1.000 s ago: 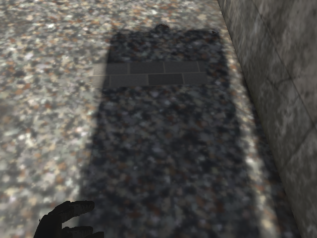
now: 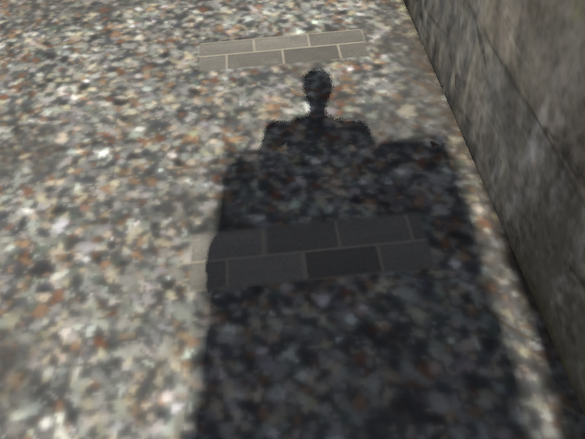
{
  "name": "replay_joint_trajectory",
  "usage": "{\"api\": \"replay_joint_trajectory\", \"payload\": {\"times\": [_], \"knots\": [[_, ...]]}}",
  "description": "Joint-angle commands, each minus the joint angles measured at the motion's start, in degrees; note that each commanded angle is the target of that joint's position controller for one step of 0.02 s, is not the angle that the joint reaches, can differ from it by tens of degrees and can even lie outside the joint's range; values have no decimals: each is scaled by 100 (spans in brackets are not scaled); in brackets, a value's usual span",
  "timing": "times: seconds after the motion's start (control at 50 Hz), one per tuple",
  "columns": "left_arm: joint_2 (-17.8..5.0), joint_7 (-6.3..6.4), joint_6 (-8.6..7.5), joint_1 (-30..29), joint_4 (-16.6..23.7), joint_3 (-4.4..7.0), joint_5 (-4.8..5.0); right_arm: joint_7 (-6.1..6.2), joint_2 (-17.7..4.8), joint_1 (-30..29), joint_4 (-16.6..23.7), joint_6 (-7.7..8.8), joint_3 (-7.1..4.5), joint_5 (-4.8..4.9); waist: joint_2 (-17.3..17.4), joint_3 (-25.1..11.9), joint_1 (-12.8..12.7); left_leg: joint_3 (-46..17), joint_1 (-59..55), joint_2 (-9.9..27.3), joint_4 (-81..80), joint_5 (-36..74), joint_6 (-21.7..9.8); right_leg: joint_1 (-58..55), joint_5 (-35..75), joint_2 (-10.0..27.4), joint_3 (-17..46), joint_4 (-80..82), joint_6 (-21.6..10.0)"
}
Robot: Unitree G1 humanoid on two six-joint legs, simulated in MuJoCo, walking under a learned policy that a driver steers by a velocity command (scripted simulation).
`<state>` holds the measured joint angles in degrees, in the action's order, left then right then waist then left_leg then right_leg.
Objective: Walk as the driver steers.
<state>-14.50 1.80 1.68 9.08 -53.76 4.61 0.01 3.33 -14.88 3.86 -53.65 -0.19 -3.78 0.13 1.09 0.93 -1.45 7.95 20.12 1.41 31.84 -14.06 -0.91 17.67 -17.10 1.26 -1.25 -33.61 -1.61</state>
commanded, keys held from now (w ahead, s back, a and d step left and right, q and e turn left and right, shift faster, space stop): e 0.28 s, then no key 0.72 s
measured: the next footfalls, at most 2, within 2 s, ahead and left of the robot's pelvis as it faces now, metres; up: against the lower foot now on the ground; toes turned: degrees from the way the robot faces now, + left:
left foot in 0.36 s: +0.08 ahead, +0.13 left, +0.00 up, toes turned -14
right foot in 0.70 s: +0.00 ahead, -0.11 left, +0.00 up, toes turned -12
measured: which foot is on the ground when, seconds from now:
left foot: up 0.00-0.34, down 0.36-1.00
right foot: down 0.00-0.36, up 0.38-0.68, down 0.70-1.00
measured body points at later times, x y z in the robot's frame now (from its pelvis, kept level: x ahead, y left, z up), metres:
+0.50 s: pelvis +0.01 +0.04 +0.01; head +0.05 +0.05 +0.46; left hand +0.22 +0.29 -0.11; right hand +0.05 -0.26 -0.10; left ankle +0.04 +0.14 -0.73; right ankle -0.04 -0.10 -0.65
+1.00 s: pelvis +0.00 +0.02 +0.01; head +0.01 +0.01 +0.46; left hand +0.18 +0.24 -0.12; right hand +0.02 -0.27 -0.13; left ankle +0.04 +0.14 -0.73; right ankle -0.04 -0.10 -0.73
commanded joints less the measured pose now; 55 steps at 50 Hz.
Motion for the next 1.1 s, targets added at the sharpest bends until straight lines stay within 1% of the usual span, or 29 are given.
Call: {"api": "replay_joint_trajectory", "payload": {"times": [0.02, 0.04, 0.06, 0.08, 0.1, 0.14, 0.16, 0.24, 0.3, 0.34, 0.36, 0.38, 0.4, 0.42, 0.44, 0.48, 0.52, 0.56, 0.6, 0.64, 0.68, 0.7, 0.72, 0.74, 0.76, 0.8, 0.84, 0.9, 1.1], "knots": [[-1178, 18, -168, 608, 280, 256, -118, 56, -479, -729, 643, 41, -135, -84, -1591, -171, -304, -615, 1613, -439, 2293, -2088, 269, -1006, 2483, 1915, 2954, 1781, -1763], [-1123, 42, -277, 461, 332, 239, -129, 1, -524, -558, 626, 42, -177, -15, -1250, -341, -97, -981, 1766, -328, 2887, -1925, 229, -1129, 2743, 1742, 2591, 1641, -1636], [-1141, 52, -333, 101, 469, 261, -48, -15, -543, -347, 497, 34, -209, 23, -893, -399, 83, -1071, 1814, -245, 3050, -1605, 237, -1179, 2948, 1471, 2190, 1463, -1370], [-1089, 60, -345, -120, 570, 258, 55, -11, -664, -292, 464, 36, -245, -14, -706, -453, 144, -1121, 1867, -160, 2962, -1332, 251, -1239, 3048, 1397, 2050, 1386, -1207], [-987, 102, -328, -190, 597, 227, 117, -19, -640, -350, 490, 47, -244, -60, -622, -558, 186, -1143, 1711, -114, 2782, -1168, 296, -1226, 3139, 1326, 1979, 1336, -1109], [-982, 143, -249, -49, 585, 235, 109, -41, -455, -446, 542, 83, -191, -3, -677, -657, 142, -1040, 1480, -221, 2197, -900, 385, -1274, 3243, 1137, 1862, 1281, -1091], [-1129, 138, -205, -35, 631, 272, 37, -45, -454, -501, 544, 103, -180, -21, -738, -709, 87, -1039, 1316, -271, 1945, -859, 442, -1315, 3393, 1088, 1854, 1248, -1076], [-1187, 135, -109, 2, 723, 316, 94, -107, -523, -473, 557, 113, -146, 38, -1024, -740, 32, -1083, 634, -381, 1038, -673, 525, -1110, 3081, 1077, 2155, 1258, -1082], [-1195, 127, -70, -228, 856, 303, 107, -189, -649, -128, 463, 146, -169, 50, -1106, -739, 175, -1075, 96, -396, 192, -475, 452, -1016, 2869, 960, 2317, 1096, -907], [-1062, 165, -11, -311, 931, 233, 125, -264, -699, 302, 297, 182, -205, 24, -997, -753, 387, -925, -846, -314, -1094, 645, 291, -667, 2226, 623, 2124, 769, -541], [-852, 184, 4, -110, 932, 161, 63, -259, -945, 443, 271, 167, -270, -63, -507, -854, 311, -1409, -1614, 318, -1203, 1163, 68, -17, 1303, 320, 1857, 225, -276], [-455, 156, -28, 171, 952, 53, -39, -196, -1296, 405, 345, 116, -314, -164, 1032, -833, 34, -2622, -2253, 1489, -1051, 3125, -520, 1114, -1131, -584, 1083, -1105, 59], [-779, 147, -114, 112, 1080, 152, -3, -255, -1294, 334, 449, 154, -281, -370, 1490, -843, 154, -3750, -1790, 2255, -1335, 3420, -1521, 1611, -2339, -807, 1085, -2220, 275], [-1233, 137, -136, 83, 948, 281, 78, -272, -1123, 71, 583, 213, -239, -343, 831, -685, 82, -3466, -1571, 2096, -1397, 3008, -1637, 1607, -1984, -592, 1318, -3126, 315], [-1327, 137, -103, 103, 842, 335, 126, -266, -977, -213, 625, 233, -208, -242, 559, -524, -32, -2875, -1411, 1703, -1309, 2639, -1359, 1630, -1545, -562, 1304, -3436, 357], [-1100, 181, -4, 134, 711, 302, 90, -242, -763, -382, 648, 220, -108, -88, 510, -320, -53, -2358, -1133, 1322, -1341, 2052, -1133, 1473, -1009, -502, 1270, -3559, 523], [-861, 146, -18, 46, 734, 233, 97, -202, -647, -235, 533, 178, -24, -89, 644, -267, -2, -1965, -991, 1069, -1449, 1791, -1129, 1122, -696, -468, 1016, -3118, 624], [-640, 115, -59, -171, 783, 126, 83, -160, -671, -112, 420, 145, 5, -98, 758, -283, 104, -1771, -1183, 940, -1435, 1587, -1073, 815, -596, -196, 698, -1897, 694], [-452, 53, -100, -427, 822, 7, 61, -162, -874, 113, 310, 107, -27, -88, 884, -294, 306, -1744, -1142, 926, -1363, 1576, -1065, 224, -787, -64, 350, -825, 702], [-595, -2, -123, -303, 724, 21, 108, -192, -1033, 277, 255, 79, -56, -48, 871, -273, 295, -1872, -1112, 957, -1229, 1518, -1079, -235, -356, -147, 142, 93, 617], [-725, -33, -117, -35, 557, 38, 58, -232, -896, 439, 193, 105, 1, 8, 654, -192, 126, -1846, -831, 839, -1093, 1518, -807, -988, 851, -111, 219, 1400, 362], [-1010, -3, -104, 30, 601, 65, -22, -270, -767, 430, 253, 173, 65, -99, 288, -353, 157, -1739, -470, 704, -918, 1180, -513, -1584, 1705, 353, 753, 1363, 172], [-1359, 25, -77, -53, 610, 109, -73, -331, -632, 648, 284, 244, 89, -210, -621, -509, 521, -1192, -264, 197, -659, 318, -222, -1637, 2657, 860, 1251, 963, -234], [-961, -42, -105, -245, 618, 4, -91, -316, -537, 568, 230, 228, 117, -224, -851, -606, 464, -988, -834, 77, -693, -177, 23, -939, 2018, 1031, 1367, 1068, -581], [-711, -96, -155, -400, 647, -66, -85, -298, -626, 355, 210, 200, 98, -227, -698, -452, 407, -981, -1020, 54, -699, 88, 125, -721, 1339, 809, 1228, 1141, -472], [-769, -129, -251, -339, 553, -76, -100, -234, -684, 230, 155, 116, 81, -158, -649, -209, 309, -977, -1057, 35, -660, 492, 67, -493, 906, 476, 937, 1143, -125], [-755, -124, -329, -220, 454, -106, -81, -206, -705, 331, 77, 53, 81, -142, -603, -72, 333, -1034, -1085, 73, -719, 639, 5, -364, 867, 410, 862, 1116, -18], [-676, -93, -346, -98, 371, -176, -134, -193, -663, 287, -31, 83, 86, -121, -442, 18, 233, -1025, -1037, 58, -730, 702, -18, -333, 608, 334, 749, 1097, 38], [-680, -95, -389, -93, 231, -303, -96, -179, -701, 350, -372, 80, 88, -101, -199, -55, 240, -1065, -1210, 80, -723, 865, 4, -236, 579, 226, 615, 1058, 53]]}}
